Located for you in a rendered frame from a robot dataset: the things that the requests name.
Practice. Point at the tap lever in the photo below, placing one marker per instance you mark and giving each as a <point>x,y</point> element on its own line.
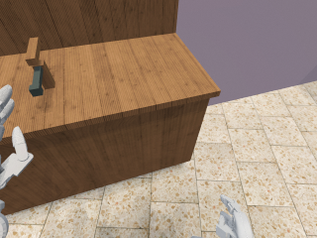
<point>36,87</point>

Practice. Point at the counter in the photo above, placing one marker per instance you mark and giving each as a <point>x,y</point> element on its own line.
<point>123,96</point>

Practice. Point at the robot left hand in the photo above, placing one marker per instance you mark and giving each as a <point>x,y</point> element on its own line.
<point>16,163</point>

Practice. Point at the robot right hand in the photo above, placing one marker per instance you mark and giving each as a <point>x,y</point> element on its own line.
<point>237,226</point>

